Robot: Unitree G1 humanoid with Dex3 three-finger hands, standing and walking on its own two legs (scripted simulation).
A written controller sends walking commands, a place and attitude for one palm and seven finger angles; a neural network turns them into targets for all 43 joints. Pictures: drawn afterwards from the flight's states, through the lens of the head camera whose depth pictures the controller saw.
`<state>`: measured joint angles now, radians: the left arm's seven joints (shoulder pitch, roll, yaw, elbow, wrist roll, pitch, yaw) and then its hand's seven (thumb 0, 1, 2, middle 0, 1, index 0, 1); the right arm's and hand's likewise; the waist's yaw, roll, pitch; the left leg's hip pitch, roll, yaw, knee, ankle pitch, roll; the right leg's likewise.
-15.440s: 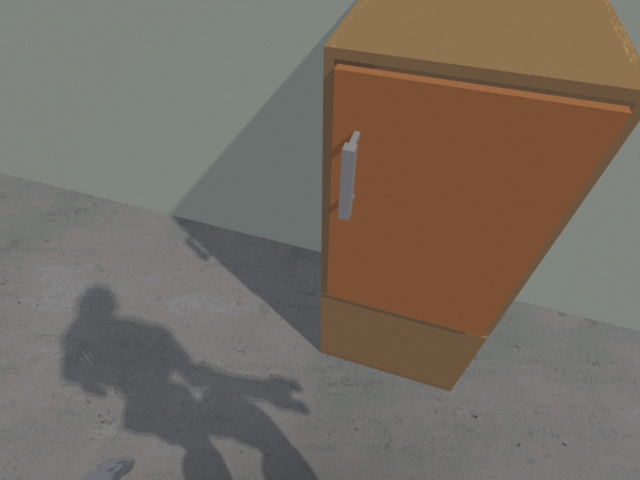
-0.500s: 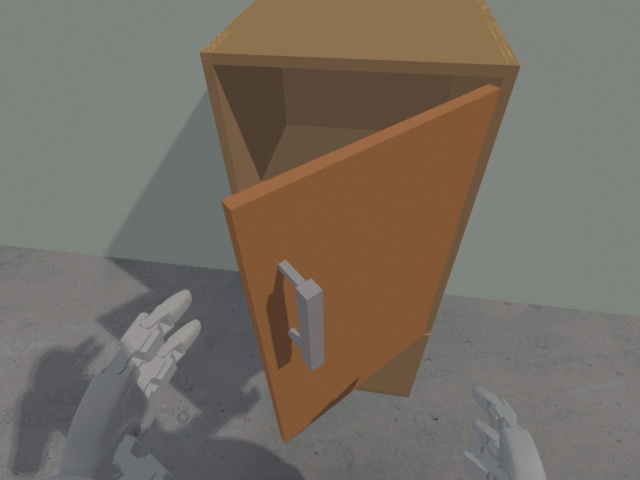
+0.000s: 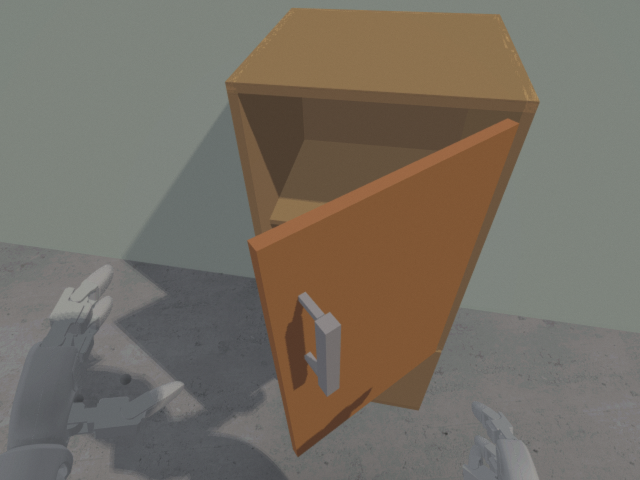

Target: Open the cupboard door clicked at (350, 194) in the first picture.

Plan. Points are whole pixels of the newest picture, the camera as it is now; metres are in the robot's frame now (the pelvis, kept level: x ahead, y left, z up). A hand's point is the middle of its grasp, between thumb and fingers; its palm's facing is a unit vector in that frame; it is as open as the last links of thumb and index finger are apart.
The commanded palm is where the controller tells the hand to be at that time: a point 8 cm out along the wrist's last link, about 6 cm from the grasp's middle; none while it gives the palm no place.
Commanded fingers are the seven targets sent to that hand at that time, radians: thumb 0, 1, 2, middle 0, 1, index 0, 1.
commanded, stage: draw the hand back to the body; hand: left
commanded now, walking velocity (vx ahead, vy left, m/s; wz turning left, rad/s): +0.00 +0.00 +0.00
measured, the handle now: (318, 346) +0.27 +0.04 +0.06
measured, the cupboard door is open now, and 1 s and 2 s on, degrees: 46 46 46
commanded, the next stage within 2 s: step back with the hand held close in 0.70 s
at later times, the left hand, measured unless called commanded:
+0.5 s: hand (93, 327) +0.20 +0.25 +0.17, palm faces +0.43 -0.81 -0.39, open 7.7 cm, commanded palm +0.15 +0.28 +0.18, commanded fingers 0.00 0.90 0.90 -0.20 -0.30 -0.20 -0.30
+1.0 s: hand (91, 327) +0.20 +0.24 +0.17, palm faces +0.41 -0.79 -0.46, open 7.4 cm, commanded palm +0.14 +0.28 +0.19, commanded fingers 0.00 0.90 0.90 -0.20 -0.30 -0.20 -0.30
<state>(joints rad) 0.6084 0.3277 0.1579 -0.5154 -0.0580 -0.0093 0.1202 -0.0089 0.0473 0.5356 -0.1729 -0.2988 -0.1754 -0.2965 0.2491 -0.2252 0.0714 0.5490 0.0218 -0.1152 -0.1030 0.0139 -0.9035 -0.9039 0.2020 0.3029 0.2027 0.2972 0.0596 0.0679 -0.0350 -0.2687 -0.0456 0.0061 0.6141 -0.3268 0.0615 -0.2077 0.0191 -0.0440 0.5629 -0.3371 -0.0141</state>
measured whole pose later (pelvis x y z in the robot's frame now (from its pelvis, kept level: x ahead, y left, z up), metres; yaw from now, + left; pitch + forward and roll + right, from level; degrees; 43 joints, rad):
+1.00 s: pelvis -0.01 -0.02 +0.01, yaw -1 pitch -2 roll -1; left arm 0.47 0.37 0.38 -0.39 -0.06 -0.11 0.11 0.01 0.90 0.90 -0.21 -0.30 -0.21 -0.30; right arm 0.17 -0.24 0.02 0.60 0.01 -0.03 -0.07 0.01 -0.90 -0.90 0.20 0.30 0.20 0.30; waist 0.03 0.07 0.02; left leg -0.19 -0.02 0.01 0.45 -0.23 0.03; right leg -0.13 0.05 -0.04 0.38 -0.23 -0.04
